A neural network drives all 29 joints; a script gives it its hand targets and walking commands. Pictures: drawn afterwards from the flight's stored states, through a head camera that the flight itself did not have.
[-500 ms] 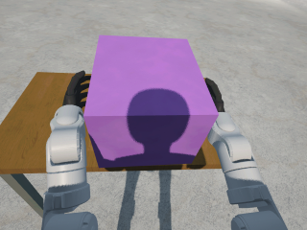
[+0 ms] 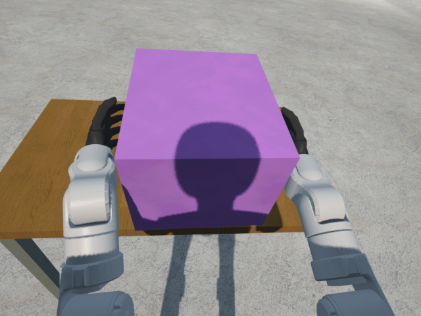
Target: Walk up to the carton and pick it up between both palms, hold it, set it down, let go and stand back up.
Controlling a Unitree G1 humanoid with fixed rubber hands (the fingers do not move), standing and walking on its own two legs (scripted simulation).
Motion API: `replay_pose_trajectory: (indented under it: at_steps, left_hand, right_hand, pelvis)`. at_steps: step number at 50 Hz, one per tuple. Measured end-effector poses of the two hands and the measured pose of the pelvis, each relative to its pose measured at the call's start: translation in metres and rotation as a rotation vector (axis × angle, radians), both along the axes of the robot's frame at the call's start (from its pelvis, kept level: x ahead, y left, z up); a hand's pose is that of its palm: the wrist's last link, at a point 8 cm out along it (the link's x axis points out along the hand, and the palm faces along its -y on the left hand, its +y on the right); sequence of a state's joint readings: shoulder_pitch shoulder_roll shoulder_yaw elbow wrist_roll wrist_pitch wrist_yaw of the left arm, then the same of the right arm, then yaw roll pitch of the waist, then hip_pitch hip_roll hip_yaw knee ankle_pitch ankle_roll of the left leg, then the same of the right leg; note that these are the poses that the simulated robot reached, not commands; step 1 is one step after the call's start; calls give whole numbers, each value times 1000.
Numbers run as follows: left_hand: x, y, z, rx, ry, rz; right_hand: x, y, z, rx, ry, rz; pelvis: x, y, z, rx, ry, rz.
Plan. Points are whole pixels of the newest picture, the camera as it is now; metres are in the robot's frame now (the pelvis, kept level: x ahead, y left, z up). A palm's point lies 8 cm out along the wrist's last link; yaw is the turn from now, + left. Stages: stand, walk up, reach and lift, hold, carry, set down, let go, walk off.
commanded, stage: hold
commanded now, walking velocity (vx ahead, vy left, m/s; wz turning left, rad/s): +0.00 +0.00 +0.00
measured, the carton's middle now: (199, 137) +0.41 +0.01 +0.16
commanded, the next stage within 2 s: set down in 0.88 s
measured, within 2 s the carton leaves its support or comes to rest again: neither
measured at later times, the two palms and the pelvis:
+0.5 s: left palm (101, 145) +0.36 +0.17 +0.19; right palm (293, 152) +0.35 -0.16 +0.18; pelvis +0.00 +0.00 +0.00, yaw +0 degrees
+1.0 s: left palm (101, 144) +0.36 +0.17 +0.19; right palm (293, 152) +0.35 -0.16 +0.18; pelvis +0.00 +0.00 +0.00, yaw +0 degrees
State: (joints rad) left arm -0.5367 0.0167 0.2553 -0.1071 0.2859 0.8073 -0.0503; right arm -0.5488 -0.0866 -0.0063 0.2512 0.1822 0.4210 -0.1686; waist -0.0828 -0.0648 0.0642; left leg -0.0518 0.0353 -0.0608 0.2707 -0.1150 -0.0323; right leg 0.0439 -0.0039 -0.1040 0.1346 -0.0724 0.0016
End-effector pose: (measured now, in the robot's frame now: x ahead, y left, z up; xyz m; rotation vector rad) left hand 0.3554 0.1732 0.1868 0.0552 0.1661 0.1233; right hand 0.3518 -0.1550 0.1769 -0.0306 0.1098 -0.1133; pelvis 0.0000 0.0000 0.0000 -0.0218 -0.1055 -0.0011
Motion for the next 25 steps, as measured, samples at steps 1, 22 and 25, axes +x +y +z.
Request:
replay_pose_trajectory:
  at_steps: [1,22,25]
  left_hand:
    - [0,0,0,0,0,0]
    - [0,0,0,0,0,-1]
    - [0,0,0,0,-1,-1]
  right_hand:
    - [0,0,0,0,0,0]
    - [0,0,0,-1,1,-1]
    - [0,0,0,-1,1,-1]
  pelvis:
    - [0,0,0,0,0,0]
    - [0,0,0,0,0,0]
    - [0,0,0,0,0,0]
